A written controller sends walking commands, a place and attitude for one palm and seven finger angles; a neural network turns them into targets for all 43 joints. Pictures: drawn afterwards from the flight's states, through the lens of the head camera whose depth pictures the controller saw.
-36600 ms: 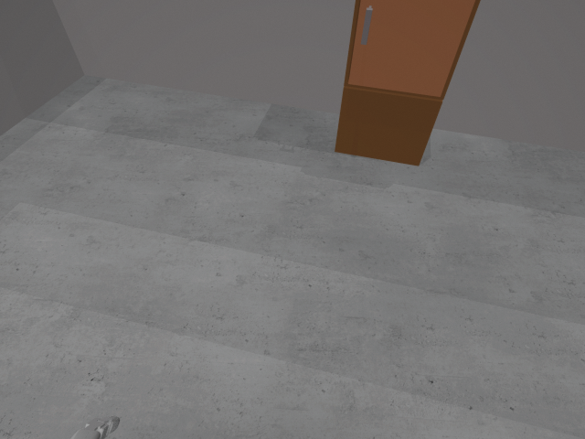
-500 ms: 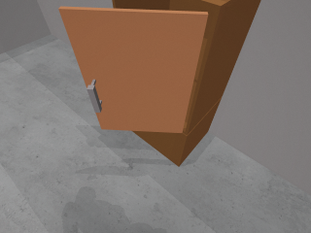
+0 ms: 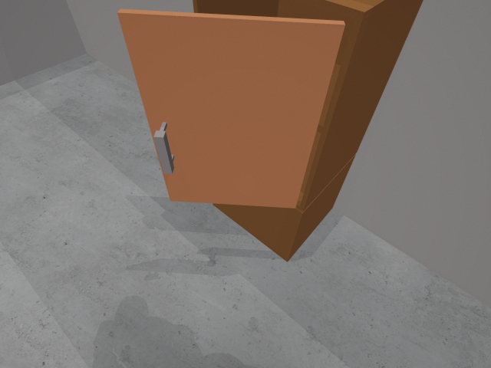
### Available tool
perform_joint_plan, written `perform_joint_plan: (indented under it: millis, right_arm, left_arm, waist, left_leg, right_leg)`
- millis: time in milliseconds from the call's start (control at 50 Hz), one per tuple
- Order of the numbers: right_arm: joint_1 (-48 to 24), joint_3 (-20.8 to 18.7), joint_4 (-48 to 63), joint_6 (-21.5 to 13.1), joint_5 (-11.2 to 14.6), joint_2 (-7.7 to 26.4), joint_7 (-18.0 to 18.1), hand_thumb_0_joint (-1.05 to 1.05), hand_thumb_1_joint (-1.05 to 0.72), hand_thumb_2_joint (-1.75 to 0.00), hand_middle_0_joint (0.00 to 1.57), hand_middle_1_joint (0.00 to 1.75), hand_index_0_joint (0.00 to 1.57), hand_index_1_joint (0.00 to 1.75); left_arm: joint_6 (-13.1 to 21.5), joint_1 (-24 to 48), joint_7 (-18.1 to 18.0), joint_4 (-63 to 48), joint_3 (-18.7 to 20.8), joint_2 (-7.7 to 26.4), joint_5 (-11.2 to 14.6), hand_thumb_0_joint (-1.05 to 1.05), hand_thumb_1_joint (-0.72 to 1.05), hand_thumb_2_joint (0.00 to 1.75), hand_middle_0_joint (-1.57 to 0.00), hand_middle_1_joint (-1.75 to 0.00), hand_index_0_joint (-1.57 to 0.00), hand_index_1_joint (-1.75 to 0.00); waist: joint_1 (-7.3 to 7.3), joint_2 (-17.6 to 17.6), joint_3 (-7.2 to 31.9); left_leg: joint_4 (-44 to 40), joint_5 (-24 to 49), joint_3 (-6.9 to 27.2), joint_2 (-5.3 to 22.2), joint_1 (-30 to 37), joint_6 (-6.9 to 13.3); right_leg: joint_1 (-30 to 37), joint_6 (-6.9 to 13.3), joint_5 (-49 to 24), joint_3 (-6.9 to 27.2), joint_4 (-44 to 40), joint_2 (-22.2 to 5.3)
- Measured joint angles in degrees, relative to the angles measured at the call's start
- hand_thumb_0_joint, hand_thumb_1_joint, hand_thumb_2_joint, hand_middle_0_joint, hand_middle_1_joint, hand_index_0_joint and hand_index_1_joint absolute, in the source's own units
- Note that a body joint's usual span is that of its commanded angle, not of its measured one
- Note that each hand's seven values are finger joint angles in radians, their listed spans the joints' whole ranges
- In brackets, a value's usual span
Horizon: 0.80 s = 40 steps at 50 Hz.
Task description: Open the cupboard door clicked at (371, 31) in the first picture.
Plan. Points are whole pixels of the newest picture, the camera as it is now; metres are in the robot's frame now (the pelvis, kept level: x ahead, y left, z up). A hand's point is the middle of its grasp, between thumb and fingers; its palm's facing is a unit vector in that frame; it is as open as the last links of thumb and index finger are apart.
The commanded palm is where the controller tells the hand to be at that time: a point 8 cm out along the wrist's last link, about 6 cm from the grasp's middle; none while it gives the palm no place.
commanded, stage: shuffle to correct the standing spot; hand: left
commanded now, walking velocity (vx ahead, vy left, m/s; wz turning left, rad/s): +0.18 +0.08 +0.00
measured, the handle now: (166, 148) +0.63 +0.25 -0.07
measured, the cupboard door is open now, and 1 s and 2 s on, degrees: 38 38 38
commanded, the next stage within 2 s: come to a stop and stand still in 0.26 s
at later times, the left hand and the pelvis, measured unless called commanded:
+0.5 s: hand out of the picture +0.11 +0.20 -0.18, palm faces +0.03 -0.98 -0.19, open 7.4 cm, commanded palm none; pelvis +0.08 +0.02 +0.00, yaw +1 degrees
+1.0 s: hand out of the picture +0.13 +0.21 -0.19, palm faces +0.08 -0.98 -0.18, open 7.3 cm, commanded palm none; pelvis +0.07 +0.02 -0.01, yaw +2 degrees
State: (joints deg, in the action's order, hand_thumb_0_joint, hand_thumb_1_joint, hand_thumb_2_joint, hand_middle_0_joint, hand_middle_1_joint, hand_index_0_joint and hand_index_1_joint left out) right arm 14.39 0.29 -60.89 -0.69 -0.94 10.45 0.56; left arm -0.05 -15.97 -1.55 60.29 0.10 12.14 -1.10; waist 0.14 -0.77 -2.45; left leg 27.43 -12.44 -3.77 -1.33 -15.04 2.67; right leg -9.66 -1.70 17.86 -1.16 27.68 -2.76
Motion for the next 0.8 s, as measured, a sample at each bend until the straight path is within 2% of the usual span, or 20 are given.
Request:
perform_joint_plan:
  millis: [120,220,280,320,360,400,420,460,500,600,640,680,740,800]
  right_arm:
    - [1.64,-0.27,-0.55,0.82,-0.25,0.12,-0.48,0.01,-0.91,-0.90,0.20,0.30,0.20,0.30]
    - [3.17,-0.49,-0.70,0.97,-0.42,0.16,-0.80,0.01,-0.91,-0.90,0.20,0.30,0.20,0.30]
    - [3.19,-0.45,-0.74,0.26,-0.31,-0.43,-0.80,0.01,-0.91,-0.90,0.20,0.30,0.20,0.30]
    - [2.99,-0.36,-0.06,-1.06,-0.45,-0.76,-0.53,0.01,-0.91,-0.90,0.20,0.30,0.20,0.30]
    - [3.19,-0.19,0.79,-2.35,-0.48,-1.06,0.23,0.01,-0.91,-0.90,0.20,0.30,0.20,0.30]
    - [3.83,0.05,1.11,-2.93,-0.45,-1.62,0.70,0.01,-0.91,-0.90,0.20,0.30,0.20,0.30]
    - [4.18,0.19,0.98,-2.99,-0.45,-1.99,0.86,0.00,-0.91,-0.90,0.20,0.30,0.20,0.30]
    - [4.81,0.54,0.40,-2.80,-0.42,-2.79,1.14,0.00,-0.91,-0.90,0.20,0.30,0.20,0.30]
    - [5.17,0.81,-0.29,-2.39,-0.32,-3.47,1.31,0.00,-0.91,-0.90,0.20,0.30,0.20,0.30]
    - [4.80,0.30,-1.21,-1.08,-0.23,-4.03,1.30,0.01,-0.90,-0.90,0.20,0.30,0.20,0.30]
    - [4.80,-0.18,-1.09,-0.66,-0.05,-3.95,1.27,0.01,-0.90,-0.90,0.20,0.30,0.20,0.30]
    - [3.84,-0.85,-0.81,-0.08,0.29,-3.35,1.11,0.01,-0.90,-0.90,0.20,0.30,0.20,0.30]
    - [1.65,-1.83,0.33,1.17,0.56,-2.69,1.33,0.01,-0.91,-0.90,0.20,0.30,0.20,0.30]
    - [-0.68,-2.28,1.20,2.04,0.50,-2.25,1.02,0.01,-0.91,-0.90,0.20,0.30,0.20,0.30]
  left_arm:
    - [-0.15,-2.44,0.53,0.98,0.06,-0.95,-0.45,0.01,0.91,0.89,-0.20,-0.30,-0.20,-0.29]
    - [0.76,-5.32,0.55,1.42,0.52,-2.20,-0.39,0.01,0.91,0.89,-0.20,-0.30,-0.20,-0.29]
    - [0.74,-6.71,0.48,2.05,0.96,-2.24,-0.53,0.01,0.91,0.89,-0.20,-0.30,-0.20,-0.29]
    - [0.06,-6.77,0.44,2.78,1.05,-2.36,-0.47,0.01,0.91,0.89,-0.20,-0.30,-0.20,-0.29]
    - [-0.61,-5.49,0.40,3.33,1.00,-2.64,-0.45,0.01,0.91,0.89,-0.20,-0.30,-0.20,-0.29]
    - [-0.67,-3.38,0.49,2.98,1.24,-2.64,-0.36,0.01,0.91,0.89,-0.20,-0.30,-0.20,-0.29]
    - [-0.63,-2.10,0.55,2.46,1.35,-2.55,-0.30,0.01,0.91,0.89,-0.20,-0.30,-0.20,-0.29]
    - [-0.58,0.66,0.50,0.94,1.48,-2.42,-0.17,0.01,0.91,0.89,-0.20,-0.30,-0.20,-0.29]
    - [-0.56,3.45,0.07,-0.69,1.60,-2.35,-0.08,0.01,0.92,0.89,-0.20,-0.30,-0.20,-0.29]
    - [-0.14,8.33,-0.26,-3.82,1.60,-1.93,0.05,0.01,0.92,0.89,-0.20,-0.30,-0.20,-0.29]
    - [0.35,8.82,-0.33,-4.73,1.56,-1.61,-0.08,0.01,0.92,0.89,-0.20,-0.30,-0.19,-0.29]
    - [0.98,9.02,-0.58,-5.07,1.55,-1.73,-0.16,0.01,0.92,0.89,-0.20,-0.30,-0.19,-0.29]
    - [0.98,9.60,-0.74,-5.38,1.12,-2.01,-0.24,0.01,0.92,0.89,-0.20,-0.30,-0.20,-0.29]
    - [0.31,9.70,-0.80,-5.98,1.12,-2.39,-0.45,0.00,0.91,0.89,-0.20,-0.30,-0.20,-0.29]
  waist:
    - [0.23,0.05,1.18]
    - [0.66,0.39,1.79]
    - [1.18,-1.62,1.47]
    - [1.20,-2.44,1.14]
    - [0.52,-1.98,0.38]
    - [-0.22,-1.44,-0.37]
    - [-0.44,-1.25,-0.77]
    - [-0.53,-0.97,-1.46]
    - [-0.58,-0.63,-2.22]
    - [-1.19,0.19,-3.78]
    - [-1.26,0.08,-3.57]
    - [-1.43,0.98,-3.27]
    - [-2.46,1.29,-3.42]
    - [-1.84,0.22,-3.43]
  left_leg:
    - [2.84,-2.51,0.14,0.11,-0.38,-0.19]
    - [8.73,-7.05,0.00,1.29,-1.84,-0.88]
    - [9.08,-8.44,-1.35,0.32,-0.66,0.29]
    - [8.91,-9.36,-2.37,-0.15,0.14,1.35]
    - [7.40,-9.23,-2.72,-0.14,1.48,1.91]
    - [4.53,-8.06,-2.48,-0.39,3.18,2.16]
    - [2.83,-7.31,-2.25,-0.57,4.12,2.23]
    - [-0.54,-5.73,-1.80,-0.94,5.81,2.11]
    - [-2.88,-4.63,-1.30,-1.25,7.08,1.89]
    - [-2.61,-5.62,-0.54,-1.80,8.39,1.13]
    - [0.17,-7.67,-0.72,-2.02,7.93,0.59]
    - [5.16,-10.04,-0.51,-1.14,5.78,-0.29]
    - [16.42,-17.95,1.03,-0.50,0.51,-2.08]
    - [24.03,-18.91,1.92,0.43,-3.69,-3.23]
  right_leg:
    - [-0.08,0.77,2.62,-0.13,2.45,0.04]
    - [1.27,0.12,4.94,-1.11,3.50,0.55]
    - [1.98,-0.41,7.10,-0.57,5.17,-0.79]
    - [-0.82,1.18,9.75,-0.42,12.15,-1.33]
    - [-6.11,2.37,12.94,-0.72,24.75,-0.59]
    - [-10.98,2.90,12.49,-1.86,32.78,-0.40]
    - [-12.88,2.87,11.54,-2.40,34.16,-0.46]
    - [-15.67,2.34,8.52,-2.98,32.75,-0.57]
    - [-16.82,1.89,4.75,-3.02,27.77,-0.54]
    - [-13.97,1.97,-2.77,-2.51,12.32,-0.05]
    - [-11.02,2.08,-8.39,-2.38,6.08,-0.07]
    - [-11.02,2.89,-5.61,-2.52,6.55,0.73]
    - [-11.44,3.92,-3.73,-3.63,7.65,0.55]
    - [-11.44,3.94,-5.08,-3.80,6.33,0.24]
